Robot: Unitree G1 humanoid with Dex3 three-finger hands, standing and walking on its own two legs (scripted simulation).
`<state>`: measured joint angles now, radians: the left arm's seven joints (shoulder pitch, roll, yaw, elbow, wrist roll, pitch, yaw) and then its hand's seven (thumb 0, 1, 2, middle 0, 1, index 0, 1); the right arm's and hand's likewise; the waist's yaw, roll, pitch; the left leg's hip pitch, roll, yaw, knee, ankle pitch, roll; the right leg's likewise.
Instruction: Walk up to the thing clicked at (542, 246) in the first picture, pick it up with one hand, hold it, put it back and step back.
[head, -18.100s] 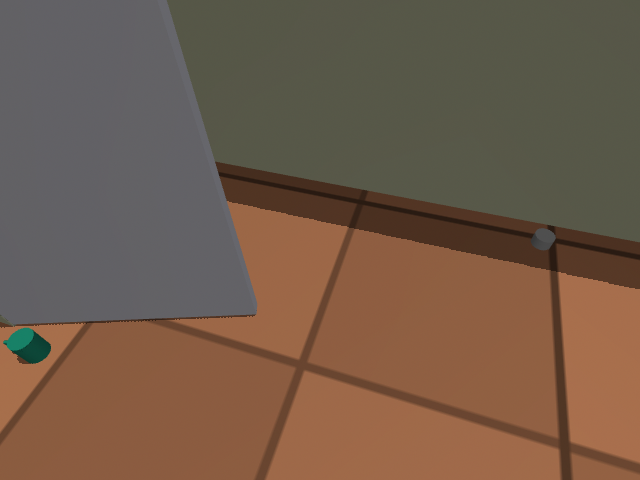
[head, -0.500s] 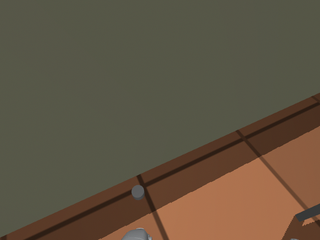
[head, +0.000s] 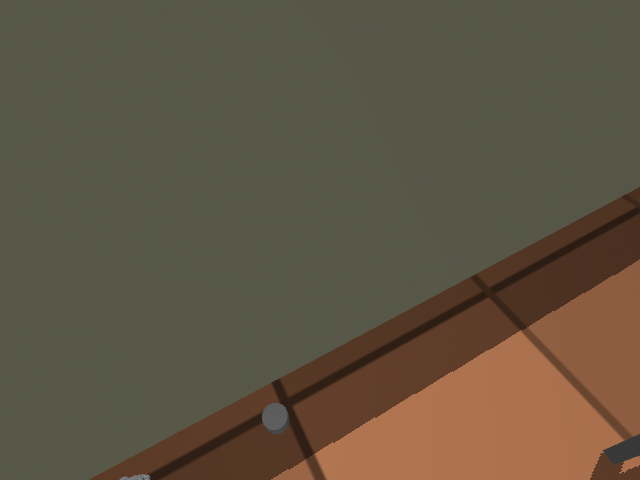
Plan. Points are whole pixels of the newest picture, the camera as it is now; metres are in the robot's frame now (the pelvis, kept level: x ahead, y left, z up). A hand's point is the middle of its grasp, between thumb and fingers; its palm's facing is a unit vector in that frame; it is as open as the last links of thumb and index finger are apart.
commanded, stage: walk up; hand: left
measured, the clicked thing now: (275, 418) +0.38 +0.22 -0.74
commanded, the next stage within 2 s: stand in 1.00 s
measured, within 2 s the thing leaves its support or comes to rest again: neither
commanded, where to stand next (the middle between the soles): +0.05 +0.00 m, yaw -2 degrees
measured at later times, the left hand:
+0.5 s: hand out of the picture +0.11 +0.26 -0.14, palm faces -0.01 -0.95 -0.33, open 7.4 cm
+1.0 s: hand out of the picture +0.08 +0.26 -0.14, palm faces +0.01 -0.94 -0.33, open 7.4 cm
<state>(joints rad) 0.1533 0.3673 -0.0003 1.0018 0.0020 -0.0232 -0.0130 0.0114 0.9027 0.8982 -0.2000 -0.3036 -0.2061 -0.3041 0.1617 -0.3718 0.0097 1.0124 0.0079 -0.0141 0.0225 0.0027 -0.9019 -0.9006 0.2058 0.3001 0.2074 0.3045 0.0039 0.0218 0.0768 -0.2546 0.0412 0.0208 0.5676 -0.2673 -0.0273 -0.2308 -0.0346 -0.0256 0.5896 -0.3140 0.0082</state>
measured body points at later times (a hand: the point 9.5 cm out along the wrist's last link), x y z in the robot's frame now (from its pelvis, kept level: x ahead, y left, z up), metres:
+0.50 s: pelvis +0.01 +0.00 +0.02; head +0.02 +0.01 +0.47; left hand +0.11 +0.30 -0.11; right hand +0.09 -0.30 -0.11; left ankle +0.02 +0.14 -0.73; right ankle +0.00 -0.13 -0.73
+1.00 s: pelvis +0.02 +0.01 +0.02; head +0.02 +0.01 +0.47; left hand +0.08 +0.31 -0.12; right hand +0.10 -0.29 -0.12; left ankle +0.02 +0.14 -0.73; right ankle +0.00 -0.13 -0.73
